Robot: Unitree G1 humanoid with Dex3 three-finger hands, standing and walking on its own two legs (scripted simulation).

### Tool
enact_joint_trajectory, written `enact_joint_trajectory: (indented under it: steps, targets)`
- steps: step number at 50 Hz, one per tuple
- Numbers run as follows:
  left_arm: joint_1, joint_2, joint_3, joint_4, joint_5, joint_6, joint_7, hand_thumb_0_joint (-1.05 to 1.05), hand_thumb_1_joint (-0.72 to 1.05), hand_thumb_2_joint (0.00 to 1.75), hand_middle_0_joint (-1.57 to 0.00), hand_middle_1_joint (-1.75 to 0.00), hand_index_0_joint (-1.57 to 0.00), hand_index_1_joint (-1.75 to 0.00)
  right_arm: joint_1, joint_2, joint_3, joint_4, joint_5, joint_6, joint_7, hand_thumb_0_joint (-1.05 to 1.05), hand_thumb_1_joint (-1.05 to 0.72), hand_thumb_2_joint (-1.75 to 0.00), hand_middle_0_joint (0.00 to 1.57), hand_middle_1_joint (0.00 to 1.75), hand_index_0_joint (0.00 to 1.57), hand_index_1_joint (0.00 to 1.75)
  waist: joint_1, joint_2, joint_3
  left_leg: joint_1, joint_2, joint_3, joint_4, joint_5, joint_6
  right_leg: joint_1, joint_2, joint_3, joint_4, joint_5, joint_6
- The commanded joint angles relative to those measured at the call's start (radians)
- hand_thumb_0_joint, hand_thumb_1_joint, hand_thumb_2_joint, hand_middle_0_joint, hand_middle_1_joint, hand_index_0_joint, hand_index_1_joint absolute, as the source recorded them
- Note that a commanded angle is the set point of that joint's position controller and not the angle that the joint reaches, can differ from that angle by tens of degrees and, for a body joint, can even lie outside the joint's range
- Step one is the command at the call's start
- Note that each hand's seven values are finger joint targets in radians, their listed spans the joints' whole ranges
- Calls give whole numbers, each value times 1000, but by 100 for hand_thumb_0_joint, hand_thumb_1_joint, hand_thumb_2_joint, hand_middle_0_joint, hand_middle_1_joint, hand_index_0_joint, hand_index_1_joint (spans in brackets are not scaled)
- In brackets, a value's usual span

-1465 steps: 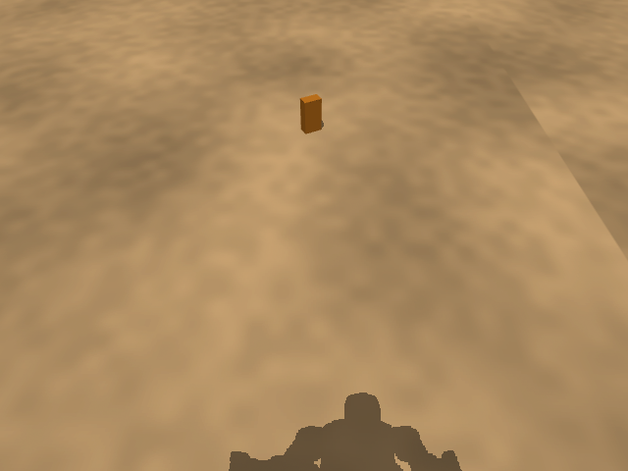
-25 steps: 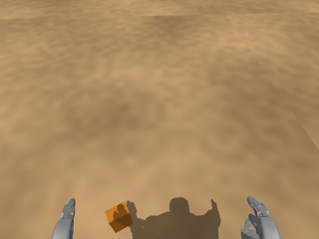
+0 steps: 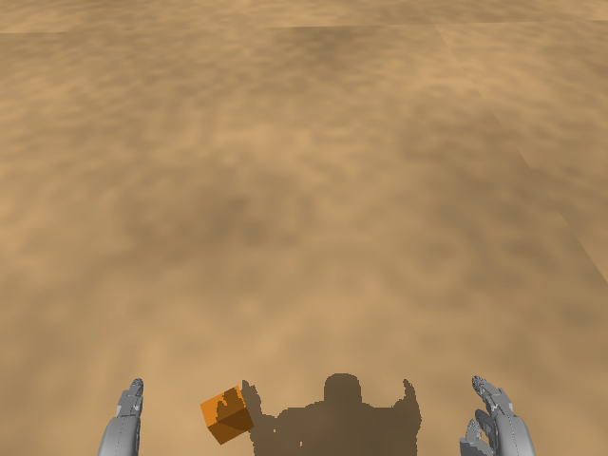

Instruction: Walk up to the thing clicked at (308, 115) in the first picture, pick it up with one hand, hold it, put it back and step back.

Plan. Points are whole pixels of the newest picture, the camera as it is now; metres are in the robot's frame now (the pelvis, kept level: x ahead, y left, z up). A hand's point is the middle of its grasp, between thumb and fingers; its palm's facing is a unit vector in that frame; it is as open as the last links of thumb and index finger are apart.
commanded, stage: home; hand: left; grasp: from the side
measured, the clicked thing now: (228, 416) +0.36 +0.22 -0.63
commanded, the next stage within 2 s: stand in 0.30 s
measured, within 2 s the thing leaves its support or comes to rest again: neither
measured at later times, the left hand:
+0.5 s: hand (168, 455) +0.16 +0.18 -0.05, palm faces +0.11 -0.95 -0.28, open 17.4 cm
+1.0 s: hand out of the picture +0.08 +0.26 -0.11, palm faces -0.01 -0.94 -0.35, open 7.8 cm
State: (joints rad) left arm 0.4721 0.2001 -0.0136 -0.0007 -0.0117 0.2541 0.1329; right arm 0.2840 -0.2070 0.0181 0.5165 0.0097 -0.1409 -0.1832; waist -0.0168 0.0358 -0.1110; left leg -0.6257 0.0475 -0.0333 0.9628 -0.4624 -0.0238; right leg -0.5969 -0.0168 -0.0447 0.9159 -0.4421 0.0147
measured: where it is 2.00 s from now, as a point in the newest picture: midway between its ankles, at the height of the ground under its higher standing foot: outside the picture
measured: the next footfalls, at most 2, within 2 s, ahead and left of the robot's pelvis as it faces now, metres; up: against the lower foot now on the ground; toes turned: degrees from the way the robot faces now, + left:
none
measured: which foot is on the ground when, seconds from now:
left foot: down 0.00-1.00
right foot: down 0.00-1.00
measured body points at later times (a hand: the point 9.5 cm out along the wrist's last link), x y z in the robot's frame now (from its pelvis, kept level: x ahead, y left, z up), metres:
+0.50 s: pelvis +0.00 +0.00 +0.00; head +0.01 +0.00 +0.45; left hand +0.15 +0.23 -0.03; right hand +0.16 -0.24 -0.07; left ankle +0.01 +0.13 -0.69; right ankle +0.01 -0.13 -0.69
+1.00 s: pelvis -0.01 +0.01 +0.03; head +0.00 +0.02 +0.48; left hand +0.08 +0.30 -0.09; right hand +0.08 -0.28 -0.09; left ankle +0.01 +0.13 -0.69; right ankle +0.01 -0.13 -0.69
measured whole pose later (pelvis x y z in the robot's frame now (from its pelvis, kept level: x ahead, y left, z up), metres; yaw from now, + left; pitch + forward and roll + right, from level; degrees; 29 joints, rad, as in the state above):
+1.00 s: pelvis -0.01 +0.01 +0.03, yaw +0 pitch -2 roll +0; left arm 0.24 0.33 0.01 0.85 0.03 0.01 0.02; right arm 0.21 -0.32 -0.04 0.93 -0.05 -0.01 -0.01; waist 0.01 -0.01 0.03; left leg -0.31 0.01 0.00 0.68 -0.33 0.00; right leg -0.31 -0.06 -0.02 0.67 -0.33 0.04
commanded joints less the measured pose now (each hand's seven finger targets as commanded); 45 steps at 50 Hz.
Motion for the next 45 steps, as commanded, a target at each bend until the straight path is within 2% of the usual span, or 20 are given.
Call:
enact_joint_trajectory:
  steps: [1,2,3,8,10,20,22,23,25,27,28,29,31,32,33,35,37,39,43,45]
  targets:
    - [-30,102,67,-173,12,-50,9,0,-61,0,-4,-4,-4,-4,-63,-117,-46,-165,-5,-55,-10,0,-90,-90,20,30,20,30,-5,-25,-83,73,-37,35,-148,214,29,64,31,-18,-159,199,-15]
    - [-32,97,60,-171,13,-51,9,0,-61,0,-4,-4,-4,-4,-68,-116,-45,-164,-5,-55,-11,0,-90,-90,20,30,20,30,-9,-44,-80,72,-37,36,-144,208,32,67,28,-16,-167,196,-13]
    - [-41,113,74,-183,12,-50,10,0,-61,0,-4,-4,-4,-4,-65,-117,-46,-167,-5,-54,-12,0,-90,-90,20,30,20,30,-4,-35,-95,72,-40,39,-145,193,33,72,26,-11,-170,186,-12]
    - [-26,87,50,-165,12,-47,10,0,-61,0,-4,-4,-4,-4,-70,-119,-45,-165,-5,-55,-7,0,-90,-90,20,30,20,30,-3,-6,-63,69,-33,26,-176,163,26,52,34,-25,-156,141,-22]
    - [-41,104,67,-177,10,-49,10,0,-61,0,-4,-4,-4,-4,-70,-117,-45,-168,-5,-53,-8,0,-90,-90,20,30,20,30,-5,-22,-75,65,-38,34,-162,166,31,60,29,-18,-173,151,-17]
    - [-44,97,56,-180,11,-51,10,0,-61,1,-4,-4,-4,-4,-76,-116,-43,-173,-5,-59,-12,0,-90,-90,20,30,20,30,-5,-28,-64,61,-39,38,-164,133,31,51,28,-18,-177,119,-16]
    - [-40,105,66,-189,11,-55,11,0,-45,17,-20,-20,-20,-20,-70,-118,-44,-169,-6,-59,-12,0,-90,-90,20,30,20,30,2,-23,-85,70,-40,38,-160,158,31,62,27,-15,-172,142,-18]
    - [-41,105,60,-185,11,-54,10,0,-37,25,-20,-28,-20,-28,-74,-118,-44,-173,-6,-58,-14,0,-90,-90,20,30,20,30,-4,-24,-74,64,-41,41,-158,144,32,52,27,-12,-179,133,-16]
    - [-49,92,47,-188,12,-52,10,0,-21,41,-20,-30,-20,-30,-68,-120,-46,-169,-5,-63,-13,0,-90,-90,20,30,20,30,-10,-15,-74,73,-37,34,-167,148,30,45,31,-19,-165,135,-18]
    - [-47,104,64,-190,12,-54,11,0,-5,57,-20,-30,-20,-30,-64,-116,-43,-163,-6,-62,-14,0,-90,-90,20,30,20,30,-6,-7,-80,74,-36,32,-168,148,29,49,31,-19,-165,132,-20]
    - [-45,99,53,-182,12,-51,11,0,3,65,-20,-30,-20,-30,-70,-124,-45,-164,-4,-63,-12,0,-90,-90,20,30,20,30,-3,-5,-57,68,-33,28,-180,137,28,44,32,-24,-160,119,-21]
    - [-26,103,64,-182,13,-53,12,0,11,73,-20,-30,-20,-30,-68,-118,-45,-165,-7,-64,-13,0,-90,-90,20,30,20,30,0,-15,-88,72,-33,24,-172,161,28,61,34,-26,-156,140,-21]
    - [-34,107,67,-180,12,-52,14,0,27,89,-20,-30,-20,-30,-70,-115,-42,-167,-5,-62,-12,0,-90,-90,20,30,20,30,5,-2,-70,65,-35,28,-177,138,28,50,33,-24,-161,117,-21]
    - [-213,241,102,171,105,-163,-36,0,35,90,-20,-30,-20,-30,-123,-262,-83,53,-119,13,48,0,-90,-90,20,30,20,30,29,-77,67,120,6,-41,-222,302,63,168,-49,73,-174,204,-78]
    - [-173,252,110,267,117,-205,-62,0,43,90,-20,-30,-20,-30,-105,-261,-93,94,-132,46,83,0,-90,-90,20,30,20,30,36,-115,10,152,1,-7,-198,256,87,184,-71,104,-198,196,-101]
    - [-196,273,96,339,96,-254,-90,0,59,90,-20,-30,-20,-30,-112,-245,-95,105,-96,72,117,0,-90,-90,20,30,20,30,19,-101,20,173,-19,-27,-220,167,94,180,-92,165,-246,134,-117]
    - [-235,263,86,413,75,-268,-106,0,75,90,-20,-30,-20,-30,-107,-240,-93,135,-72,75,149,0,-90,-90,20,30,20,30,23,-80,29,219,-23,-20,-252,144,88,162,-94,155,-284,65,-102]
    - [-249,274,83,494,63,-279,-109,0,90,90,-20,-30,-20,-30,-108,-244,-101,173,-60,75,162,0,-90,-90,20,30,20,30,24,-64,12,266,-14,-29,-283,193,85,194,-88,135,-295,148,-85]
    - [-275,270,80,635,52,-288,-103,0,90,90,-20,-30,-20,-30,-146,-258,-99,240,-65,85,166,0,-90,-90,20,30,20,30,43,15,37,285,21,-76,-386,259,87,274,-67,85,-292,233,-53]
    - [-286,279,79,698,51,-290,-102,0,90,90,-20,-30,-20,-30,-146,-261,-96,274,-61,90,166,0,-90,-90,20,30,20,30,37,-12,56,309,21,-69,-414,281,79,298,-71,90,-329,250,-53]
